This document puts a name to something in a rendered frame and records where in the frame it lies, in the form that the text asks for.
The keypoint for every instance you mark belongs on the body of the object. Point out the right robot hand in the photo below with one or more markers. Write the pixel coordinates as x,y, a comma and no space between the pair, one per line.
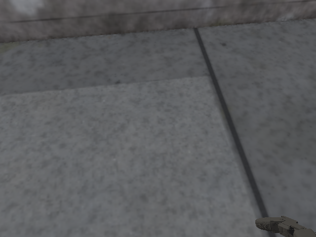
285,226

